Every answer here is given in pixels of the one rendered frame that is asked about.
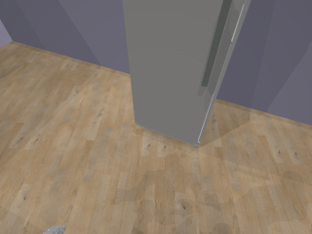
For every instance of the fridge door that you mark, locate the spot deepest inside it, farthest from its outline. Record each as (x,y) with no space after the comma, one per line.
(169,43)

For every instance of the handle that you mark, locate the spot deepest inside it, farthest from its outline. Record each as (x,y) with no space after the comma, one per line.
(223,15)

